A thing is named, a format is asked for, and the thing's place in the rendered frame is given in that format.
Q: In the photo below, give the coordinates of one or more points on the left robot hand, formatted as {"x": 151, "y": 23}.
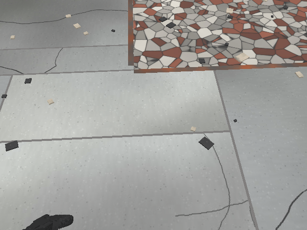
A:
{"x": 48, "y": 222}

